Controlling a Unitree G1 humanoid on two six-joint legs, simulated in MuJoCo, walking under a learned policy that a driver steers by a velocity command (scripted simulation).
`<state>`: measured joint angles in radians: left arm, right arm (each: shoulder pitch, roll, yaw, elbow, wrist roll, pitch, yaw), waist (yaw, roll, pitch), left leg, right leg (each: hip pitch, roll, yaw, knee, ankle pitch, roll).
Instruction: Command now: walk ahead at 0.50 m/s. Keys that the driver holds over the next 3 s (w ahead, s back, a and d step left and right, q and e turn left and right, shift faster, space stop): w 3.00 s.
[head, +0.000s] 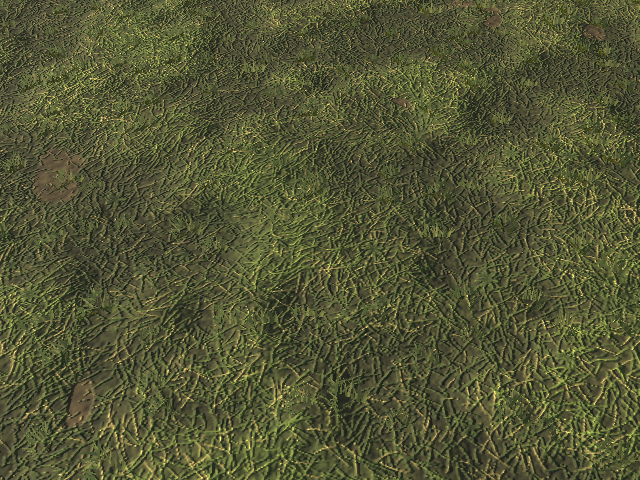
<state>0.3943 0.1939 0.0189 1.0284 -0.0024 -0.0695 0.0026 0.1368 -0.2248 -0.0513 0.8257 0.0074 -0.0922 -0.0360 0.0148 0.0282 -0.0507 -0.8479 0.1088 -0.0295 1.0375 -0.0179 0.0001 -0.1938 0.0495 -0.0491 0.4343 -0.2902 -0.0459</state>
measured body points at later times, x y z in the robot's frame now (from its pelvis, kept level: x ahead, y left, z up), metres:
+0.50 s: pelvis +0.27 +0.07 +0.01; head +0.29 +0.08 +0.46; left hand +0.42 +0.33 -0.11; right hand +0.28 -0.19 -0.12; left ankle +0.24 +0.15 -0.74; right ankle +0.43 -0.12 -0.66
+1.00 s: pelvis +0.54 +0.00 +0.01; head +0.57 -0.01 +0.46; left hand +0.57 +0.26 -0.12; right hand +0.68 -0.26 -0.11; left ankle +0.63 +0.18 -0.66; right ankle +0.54 -0.08 -0.74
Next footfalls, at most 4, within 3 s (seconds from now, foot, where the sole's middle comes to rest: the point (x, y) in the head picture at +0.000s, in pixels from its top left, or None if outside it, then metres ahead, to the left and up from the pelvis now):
0.18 left None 0.28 0.15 -0.77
0.74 right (379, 457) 0.58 -0.08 -0.77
1.30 left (274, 333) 0.89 0.16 -0.77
1.84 right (368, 243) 1.19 -0.08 -0.77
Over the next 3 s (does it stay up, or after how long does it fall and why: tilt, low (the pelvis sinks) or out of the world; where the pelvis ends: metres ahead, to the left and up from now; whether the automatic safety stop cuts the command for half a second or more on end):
stays up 1.66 0.03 -0.02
